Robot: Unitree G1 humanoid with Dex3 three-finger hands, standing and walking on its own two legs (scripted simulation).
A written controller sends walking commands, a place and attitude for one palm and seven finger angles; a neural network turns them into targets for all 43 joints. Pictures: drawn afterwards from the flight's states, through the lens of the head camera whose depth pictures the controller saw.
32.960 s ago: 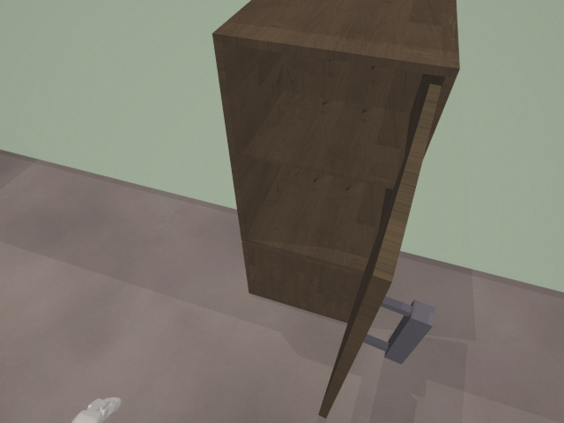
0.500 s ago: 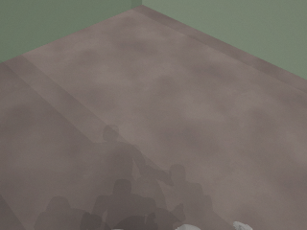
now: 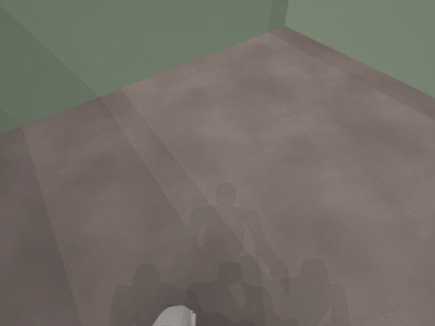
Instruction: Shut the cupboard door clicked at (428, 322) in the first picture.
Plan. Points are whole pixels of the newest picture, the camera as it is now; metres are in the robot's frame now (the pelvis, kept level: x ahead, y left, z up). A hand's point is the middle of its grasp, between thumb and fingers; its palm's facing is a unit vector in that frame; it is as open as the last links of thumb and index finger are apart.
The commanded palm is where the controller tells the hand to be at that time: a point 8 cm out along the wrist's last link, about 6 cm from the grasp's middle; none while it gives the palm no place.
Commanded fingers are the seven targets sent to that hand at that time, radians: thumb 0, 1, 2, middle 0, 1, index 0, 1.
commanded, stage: walk to a spot facing it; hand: left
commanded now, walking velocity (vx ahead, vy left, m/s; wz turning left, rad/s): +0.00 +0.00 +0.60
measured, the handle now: out of the picture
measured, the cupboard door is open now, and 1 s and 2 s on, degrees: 69 69 69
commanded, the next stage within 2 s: turn to face it in 0.06 s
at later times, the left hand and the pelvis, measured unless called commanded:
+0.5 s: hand out of the picture +0.10 +0.25 -0.19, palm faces +0.14 -0.98 -0.17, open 7.4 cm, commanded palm none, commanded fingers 0.00 0.90 0.90 -0.20 -0.30 -0.20 -0.30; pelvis +0.11 +0.06 -0.01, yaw +2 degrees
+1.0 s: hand (142, 271) +0.27 +0.20 -0.17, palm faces -0.25 -0.94 -0.24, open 7.4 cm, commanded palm none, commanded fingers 0.00 0.90 0.90 -0.20 -0.30 -0.20 -0.30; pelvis +0.14 +0.03 -0.01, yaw -16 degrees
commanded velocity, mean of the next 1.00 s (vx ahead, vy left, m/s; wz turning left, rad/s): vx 0.00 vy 0.00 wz -0.44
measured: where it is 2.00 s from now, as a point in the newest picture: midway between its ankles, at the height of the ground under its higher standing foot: outside the picture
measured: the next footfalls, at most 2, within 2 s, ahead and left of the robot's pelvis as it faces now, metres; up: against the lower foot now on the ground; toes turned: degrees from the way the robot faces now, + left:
left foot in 0.26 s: +0.18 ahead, +0.14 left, +0.00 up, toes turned +14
right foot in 0.76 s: +0.15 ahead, -0.09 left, +0.00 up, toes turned -15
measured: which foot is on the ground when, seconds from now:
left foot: up 0.00-0.24, down 0.26-0.78, up 0.80-1.00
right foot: down 0.00-0.26, up 0.28-0.74, down 0.76-1.00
